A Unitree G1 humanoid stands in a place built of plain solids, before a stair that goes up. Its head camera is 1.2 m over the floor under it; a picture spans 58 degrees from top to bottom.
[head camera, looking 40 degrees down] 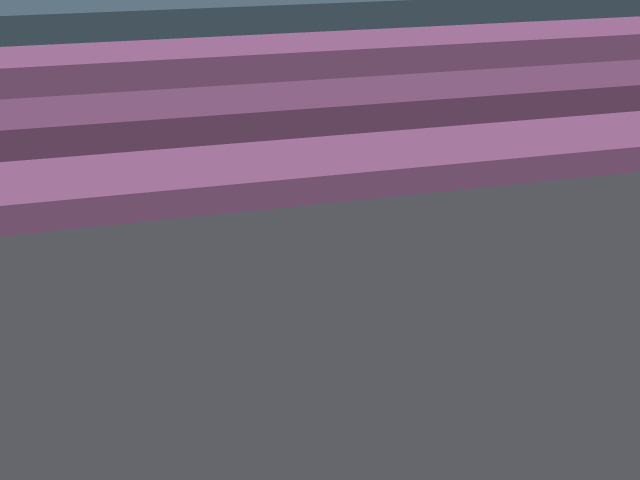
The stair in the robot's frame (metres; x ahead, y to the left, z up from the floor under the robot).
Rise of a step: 0.15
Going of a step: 0.39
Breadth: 8.00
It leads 10 degrees to the left of straight ahead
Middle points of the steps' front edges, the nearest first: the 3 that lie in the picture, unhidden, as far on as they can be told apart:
1.89 -1.11 0.16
2.28 -1.05 0.31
2.66 -0.98 0.47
